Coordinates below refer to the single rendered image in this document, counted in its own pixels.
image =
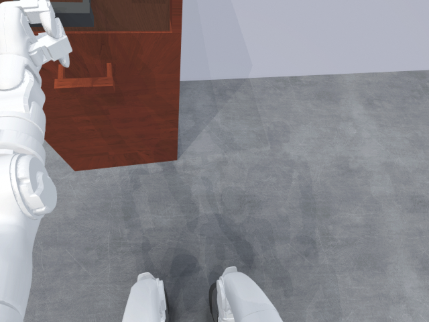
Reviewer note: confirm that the handle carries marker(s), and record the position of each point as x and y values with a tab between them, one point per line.
84	86
72	14

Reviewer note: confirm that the drawer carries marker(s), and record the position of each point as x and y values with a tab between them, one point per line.
124	15

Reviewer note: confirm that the left robot forearm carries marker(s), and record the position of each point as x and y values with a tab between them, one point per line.
22	119

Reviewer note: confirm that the right robot thigh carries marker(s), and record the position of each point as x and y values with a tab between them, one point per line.
247	302

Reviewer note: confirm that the robot right shin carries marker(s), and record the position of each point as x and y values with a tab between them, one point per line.
226	316

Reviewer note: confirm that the left robot hand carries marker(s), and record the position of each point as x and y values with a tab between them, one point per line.
16	36

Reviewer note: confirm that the robot left upper arm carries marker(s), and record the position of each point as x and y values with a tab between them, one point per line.
27	193

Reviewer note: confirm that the cabinet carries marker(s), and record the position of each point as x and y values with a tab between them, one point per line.
138	124

